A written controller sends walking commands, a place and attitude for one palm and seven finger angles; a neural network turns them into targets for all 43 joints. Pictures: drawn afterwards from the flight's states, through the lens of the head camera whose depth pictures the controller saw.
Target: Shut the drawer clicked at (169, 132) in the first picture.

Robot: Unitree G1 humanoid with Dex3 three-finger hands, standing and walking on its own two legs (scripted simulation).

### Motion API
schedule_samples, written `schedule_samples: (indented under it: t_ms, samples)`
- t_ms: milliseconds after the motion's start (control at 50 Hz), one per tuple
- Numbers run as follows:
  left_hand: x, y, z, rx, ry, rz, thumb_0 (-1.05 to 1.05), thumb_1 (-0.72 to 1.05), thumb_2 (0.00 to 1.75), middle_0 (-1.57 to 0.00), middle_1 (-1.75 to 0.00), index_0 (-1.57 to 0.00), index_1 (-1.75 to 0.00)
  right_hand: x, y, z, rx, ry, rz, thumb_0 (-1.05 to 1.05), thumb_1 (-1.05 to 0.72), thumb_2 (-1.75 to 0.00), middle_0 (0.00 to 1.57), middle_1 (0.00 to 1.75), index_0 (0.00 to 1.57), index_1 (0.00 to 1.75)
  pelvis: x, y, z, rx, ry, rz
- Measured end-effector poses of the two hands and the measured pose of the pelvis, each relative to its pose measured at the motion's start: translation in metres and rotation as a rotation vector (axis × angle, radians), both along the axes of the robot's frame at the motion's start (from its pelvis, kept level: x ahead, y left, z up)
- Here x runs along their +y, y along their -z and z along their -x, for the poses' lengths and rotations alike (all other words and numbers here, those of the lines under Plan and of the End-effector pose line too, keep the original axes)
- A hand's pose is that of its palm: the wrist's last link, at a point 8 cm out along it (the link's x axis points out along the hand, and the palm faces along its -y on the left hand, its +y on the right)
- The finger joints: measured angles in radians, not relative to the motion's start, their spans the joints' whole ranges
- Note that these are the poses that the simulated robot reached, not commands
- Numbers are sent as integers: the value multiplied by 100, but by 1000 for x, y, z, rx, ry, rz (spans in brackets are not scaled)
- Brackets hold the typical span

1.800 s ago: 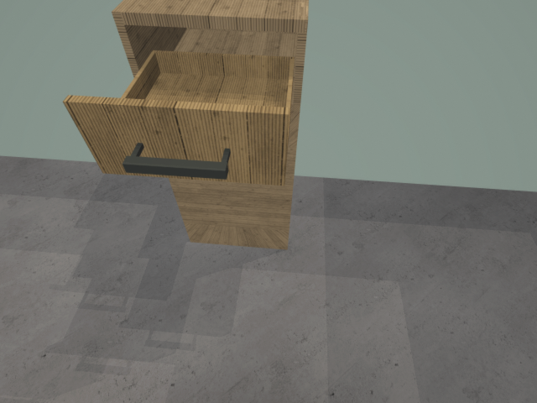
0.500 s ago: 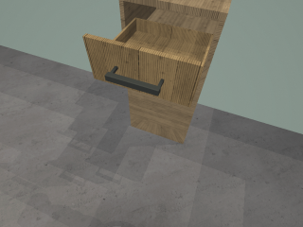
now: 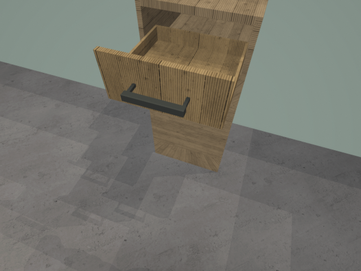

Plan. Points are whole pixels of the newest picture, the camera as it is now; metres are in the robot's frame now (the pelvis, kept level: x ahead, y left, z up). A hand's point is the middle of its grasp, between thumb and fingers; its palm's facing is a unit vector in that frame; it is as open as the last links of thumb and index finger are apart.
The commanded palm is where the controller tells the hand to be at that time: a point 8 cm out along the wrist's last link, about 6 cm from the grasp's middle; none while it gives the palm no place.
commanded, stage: look at it before walking up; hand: left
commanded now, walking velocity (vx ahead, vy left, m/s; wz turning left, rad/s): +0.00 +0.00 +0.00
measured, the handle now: (156, 98) +0.53 +0.10 +0.06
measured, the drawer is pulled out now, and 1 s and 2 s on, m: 0.30 0.30 0.30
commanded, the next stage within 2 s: turn to face it in 0.14 s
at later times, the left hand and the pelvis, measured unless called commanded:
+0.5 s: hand out of the picture +0.02 +0.18 -0.19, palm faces +0.00 -0.98 -0.19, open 7.4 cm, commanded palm none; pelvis +0.00 +0.00 -0.01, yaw -4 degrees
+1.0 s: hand out of the picture +0.05 +0.15 -0.17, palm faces -0.13 -0.96 -0.24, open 7.4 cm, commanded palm none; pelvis -0.02 -0.03 +0.00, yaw -12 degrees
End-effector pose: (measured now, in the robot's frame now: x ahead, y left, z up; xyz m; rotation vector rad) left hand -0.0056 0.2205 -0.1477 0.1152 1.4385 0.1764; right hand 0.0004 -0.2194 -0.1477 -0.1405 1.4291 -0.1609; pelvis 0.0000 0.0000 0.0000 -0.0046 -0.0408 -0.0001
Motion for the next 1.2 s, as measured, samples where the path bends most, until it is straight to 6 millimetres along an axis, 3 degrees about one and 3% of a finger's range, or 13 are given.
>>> schedule_samples:
  t_ms: [280,460,620,700,760,900,1040,1100,1200]
  samples:
    - [-4,2,-16,-33,11,-1,0,91,90,-20,-30,-20,-30,5,2,12,26,32,-14,0,-91,-90,20,29,20,30,-4,1,-4,1,5,2]
    - [5,8,-21,-11,37,-3,0,91,90,-20,-30,-20,-30,-5,4,9,-3,82,25,0,-91,-90,20,29,20,30,-1,8,0,11,55,8]
    - [21,6,-48,-44,102,-46,0,91,90,-20,-30,-20,-30,-19,6,8,-63,110,58,0,-91,-90,20,29,20,30,-3,12,11,29,122,-13]
    - [15,-3,-67,-113,140,-87,0,91,90,-20,-30,-20,-30,-34,17,11,-76,112,38,0,-91,-90,20,29,20,30,-16,16,17,35,140,-19]
    - [8,-8,-71,-141,166,-112,0,91,90,-20,-30,-20,-30,-48,22,7,-77,127,25,0,-91,-90,20,29,20,30,-24,18,20,32,141,-26]
    - [-12,-17,-62,-101,190,-96,0,90,90,-20,-30,-20,-30,-64,3,-14,-146,142,39,0,-91,-90,20,29,20,30,-31,3,22,36,175,-44]
    - [-18,-4,-58,-75,202,-41,0,90,90,-20,-30,-20,-30,-62,-9,-27,-215,153,70,0,-91,-90,20,29,20,30,-28,4,21,43,212,-27]
    - [-18,6,-63,-80,202,-16,0,90,90,-20,-30,-20,-30,-58,-7,-20,-216,137,88,0,-91,-90,20,29,20,30,-25,10,19,47,211,-6]
    - [-29,-1,-82,-106,228,0,0,90,90,-20,-30,-20,-30,-51,-8,13,-132,139,56,0,-91,-90,20,29,20,30,-34,3,13,44,221,-18]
